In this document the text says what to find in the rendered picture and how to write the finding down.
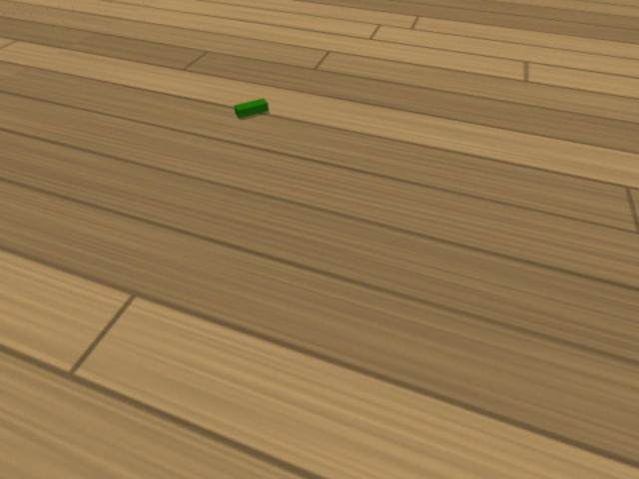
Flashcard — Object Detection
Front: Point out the carton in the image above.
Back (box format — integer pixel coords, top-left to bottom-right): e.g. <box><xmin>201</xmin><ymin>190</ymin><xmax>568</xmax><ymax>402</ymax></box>
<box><xmin>235</xmin><ymin>99</ymin><xmax>269</xmax><ymax>118</ymax></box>

